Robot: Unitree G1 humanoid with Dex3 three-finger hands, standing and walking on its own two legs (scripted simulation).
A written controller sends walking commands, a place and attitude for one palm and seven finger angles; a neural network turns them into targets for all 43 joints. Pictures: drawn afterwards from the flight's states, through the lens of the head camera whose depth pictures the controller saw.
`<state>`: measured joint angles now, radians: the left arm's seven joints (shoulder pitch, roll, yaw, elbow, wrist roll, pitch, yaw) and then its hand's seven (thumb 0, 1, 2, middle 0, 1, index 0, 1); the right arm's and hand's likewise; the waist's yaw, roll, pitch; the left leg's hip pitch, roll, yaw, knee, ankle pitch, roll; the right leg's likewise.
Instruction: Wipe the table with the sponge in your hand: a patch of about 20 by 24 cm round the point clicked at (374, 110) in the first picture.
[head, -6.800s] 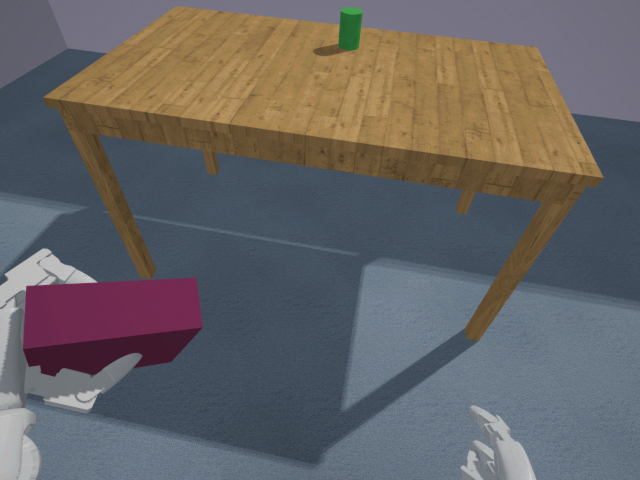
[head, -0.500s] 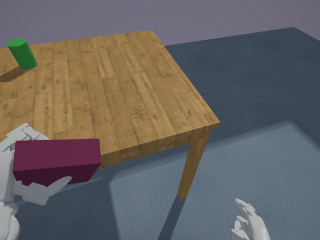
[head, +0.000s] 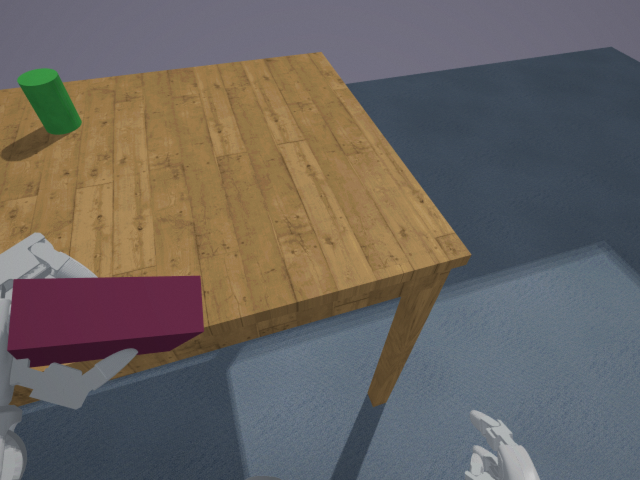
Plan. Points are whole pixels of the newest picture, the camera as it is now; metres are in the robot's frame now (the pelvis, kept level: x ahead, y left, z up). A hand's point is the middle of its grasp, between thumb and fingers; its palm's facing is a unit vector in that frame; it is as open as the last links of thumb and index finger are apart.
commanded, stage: shuffle to correct the standing spot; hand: left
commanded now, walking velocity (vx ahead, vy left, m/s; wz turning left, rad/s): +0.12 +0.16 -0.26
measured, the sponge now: (136, 321) +0.23 +0.19 +0.15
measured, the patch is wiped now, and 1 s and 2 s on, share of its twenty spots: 0.00 0.00 0.00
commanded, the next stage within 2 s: come to a stop and stand still in 0.46 s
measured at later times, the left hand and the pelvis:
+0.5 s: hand (57, 252) +0.28 +0.28 +0.17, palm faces +0.34 -0.80 -0.49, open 9.4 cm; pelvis +0.06 +0.05 +0.01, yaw -2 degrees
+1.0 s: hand (24, 233) +0.31 +0.33 +0.17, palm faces +0.39 -0.85 -0.37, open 9.4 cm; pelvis +0.08 +0.08 +0.02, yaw -2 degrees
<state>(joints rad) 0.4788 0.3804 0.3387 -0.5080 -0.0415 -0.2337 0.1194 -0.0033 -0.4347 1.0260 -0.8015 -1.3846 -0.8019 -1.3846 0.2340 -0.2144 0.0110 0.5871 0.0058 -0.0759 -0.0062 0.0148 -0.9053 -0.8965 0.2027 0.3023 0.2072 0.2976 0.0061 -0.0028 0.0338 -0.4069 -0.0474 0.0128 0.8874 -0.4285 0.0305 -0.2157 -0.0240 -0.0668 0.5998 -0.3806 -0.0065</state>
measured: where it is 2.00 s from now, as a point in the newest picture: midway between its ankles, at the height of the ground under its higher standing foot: outside the picture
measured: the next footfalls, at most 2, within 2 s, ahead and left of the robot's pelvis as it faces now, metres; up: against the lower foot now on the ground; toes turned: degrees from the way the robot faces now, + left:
right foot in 0.28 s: +0.10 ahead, -0.04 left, +0.00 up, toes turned -2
left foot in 0.54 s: +0.16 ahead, +0.21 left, +0.00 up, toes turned +2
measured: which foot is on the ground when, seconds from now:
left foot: down 0.00-0.28, up 0.30-0.52, down 0.54-1.00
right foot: down 0.00-0.10, up 0.12-0.26, down 0.28-1.00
